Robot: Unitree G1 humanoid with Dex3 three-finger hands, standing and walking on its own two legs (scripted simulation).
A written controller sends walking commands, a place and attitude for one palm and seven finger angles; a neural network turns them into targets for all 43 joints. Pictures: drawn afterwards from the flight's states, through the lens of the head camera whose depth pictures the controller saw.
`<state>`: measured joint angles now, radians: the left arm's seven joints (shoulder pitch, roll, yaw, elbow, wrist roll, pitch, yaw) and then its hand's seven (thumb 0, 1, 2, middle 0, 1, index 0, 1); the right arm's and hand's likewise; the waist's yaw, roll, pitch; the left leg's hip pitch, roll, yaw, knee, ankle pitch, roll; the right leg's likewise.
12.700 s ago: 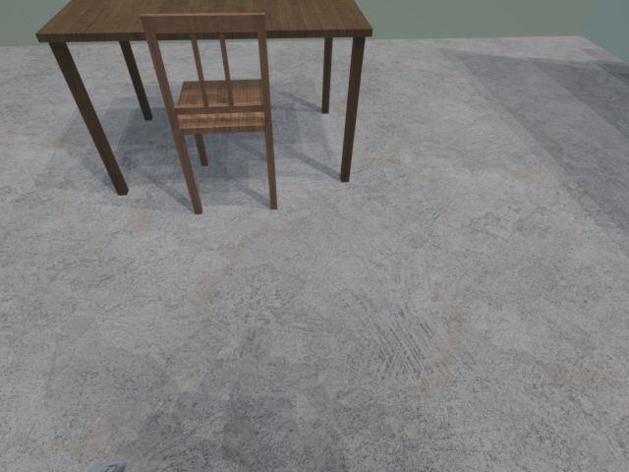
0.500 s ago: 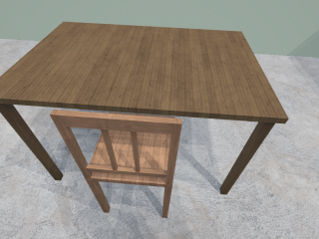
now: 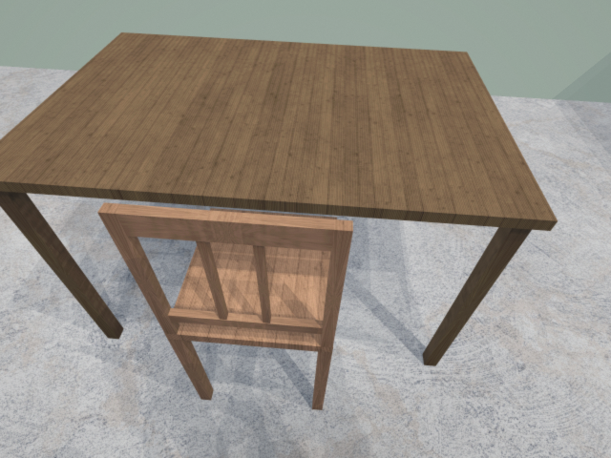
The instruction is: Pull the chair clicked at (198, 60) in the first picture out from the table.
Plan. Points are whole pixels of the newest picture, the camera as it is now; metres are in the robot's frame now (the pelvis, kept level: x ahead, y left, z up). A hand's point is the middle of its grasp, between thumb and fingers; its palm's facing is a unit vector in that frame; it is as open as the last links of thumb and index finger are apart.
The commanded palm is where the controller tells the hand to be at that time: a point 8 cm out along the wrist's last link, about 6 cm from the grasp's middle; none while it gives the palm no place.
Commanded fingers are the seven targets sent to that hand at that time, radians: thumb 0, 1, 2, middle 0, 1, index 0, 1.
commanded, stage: raise the hand toward the chair's back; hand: left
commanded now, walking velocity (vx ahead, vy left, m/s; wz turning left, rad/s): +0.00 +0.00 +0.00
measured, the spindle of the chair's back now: (214, 281) +0.44 +0.20 -0.11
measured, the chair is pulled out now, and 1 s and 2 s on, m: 0.00 0.00 0.00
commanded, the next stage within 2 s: none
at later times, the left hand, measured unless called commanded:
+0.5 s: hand out of the picture +0.12 +0.18 -0.08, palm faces +0.16 -0.99 -0.05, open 10.2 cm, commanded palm +0.13 +0.22 -0.06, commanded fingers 0.00 0.25 0.62 -0.13 -0.20 -0.13 -0.20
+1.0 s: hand (167, 427) +0.18 +0.19 -0.06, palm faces -0.01 -1.00 -0.06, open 14.6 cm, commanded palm +0.15 +0.25 -0.05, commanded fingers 0.00 -0.34 0.37 -0.08 -0.11 -0.08 -0.11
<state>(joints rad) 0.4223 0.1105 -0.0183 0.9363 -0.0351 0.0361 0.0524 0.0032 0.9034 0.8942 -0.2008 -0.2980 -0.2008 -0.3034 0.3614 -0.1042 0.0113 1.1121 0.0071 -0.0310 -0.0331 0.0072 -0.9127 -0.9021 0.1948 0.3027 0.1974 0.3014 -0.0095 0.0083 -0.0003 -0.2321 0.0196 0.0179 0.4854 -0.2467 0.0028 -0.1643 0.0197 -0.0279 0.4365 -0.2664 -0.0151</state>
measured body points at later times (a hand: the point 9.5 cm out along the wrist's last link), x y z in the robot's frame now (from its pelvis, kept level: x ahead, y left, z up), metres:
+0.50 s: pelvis -0.03 -0.01 -0.10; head +0.02 +0.02 +0.35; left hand +0.11 +0.24 -0.08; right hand +0.23 -0.23 -0.12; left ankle +0.01 +0.11 -0.74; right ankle -0.02 -0.11 -0.74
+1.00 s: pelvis -0.03 +0.00 -0.10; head +0.04 +0.02 +0.34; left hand +0.17 +0.25 -0.05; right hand +0.12 -0.26 -0.18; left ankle +0.01 +0.12 -0.74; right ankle -0.02 -0.11 -0.74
